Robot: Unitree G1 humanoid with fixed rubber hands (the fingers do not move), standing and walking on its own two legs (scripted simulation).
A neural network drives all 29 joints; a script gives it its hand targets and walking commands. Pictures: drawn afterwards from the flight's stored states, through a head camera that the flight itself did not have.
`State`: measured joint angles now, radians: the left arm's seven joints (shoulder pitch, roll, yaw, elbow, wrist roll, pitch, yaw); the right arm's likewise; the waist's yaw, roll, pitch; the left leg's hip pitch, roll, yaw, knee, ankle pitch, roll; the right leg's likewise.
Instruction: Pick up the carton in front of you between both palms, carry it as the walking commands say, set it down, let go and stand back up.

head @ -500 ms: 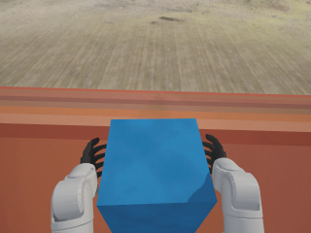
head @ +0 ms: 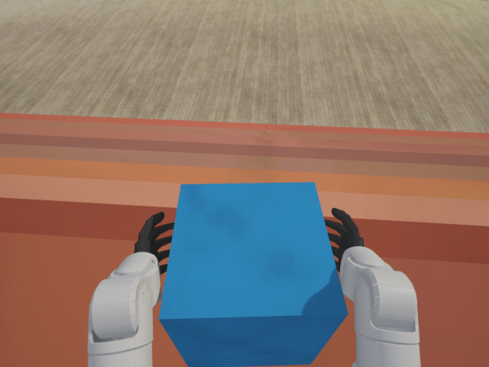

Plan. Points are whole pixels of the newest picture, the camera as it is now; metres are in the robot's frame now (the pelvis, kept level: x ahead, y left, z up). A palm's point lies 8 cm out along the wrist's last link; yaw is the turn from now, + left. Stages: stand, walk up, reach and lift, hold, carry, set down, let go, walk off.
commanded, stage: carry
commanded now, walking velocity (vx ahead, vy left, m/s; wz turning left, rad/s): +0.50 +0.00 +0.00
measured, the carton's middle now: (249, 279) +0.26 +0.00 -0.01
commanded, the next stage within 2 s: none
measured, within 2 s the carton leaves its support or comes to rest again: neither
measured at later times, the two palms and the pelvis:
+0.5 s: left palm (174, 107) +0.60 +0.16 +0.08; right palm (316, 111) +0.58 -0.14 +0.09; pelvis +0.24 +0.03 -0.02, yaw -3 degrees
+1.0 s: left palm (183, 87) +0.66 +0.15 +0.09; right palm (317, 87) +0.65 -0.15 +0.09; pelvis +0.29 +0.01 -0.02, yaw -2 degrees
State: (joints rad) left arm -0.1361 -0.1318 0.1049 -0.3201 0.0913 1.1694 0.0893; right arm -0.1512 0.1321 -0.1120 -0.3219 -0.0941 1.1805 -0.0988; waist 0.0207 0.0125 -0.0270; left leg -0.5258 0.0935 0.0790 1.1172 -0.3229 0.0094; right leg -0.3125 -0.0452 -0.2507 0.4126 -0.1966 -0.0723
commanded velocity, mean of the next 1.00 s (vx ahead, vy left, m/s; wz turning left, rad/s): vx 0.02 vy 0.00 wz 0.00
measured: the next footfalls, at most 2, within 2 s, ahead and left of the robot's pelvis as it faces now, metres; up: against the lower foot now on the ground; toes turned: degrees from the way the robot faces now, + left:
left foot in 0.26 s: +0.36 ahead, +0.09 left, +0.00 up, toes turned +8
right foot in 0.52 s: +0.29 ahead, -0.09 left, +0.00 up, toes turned -6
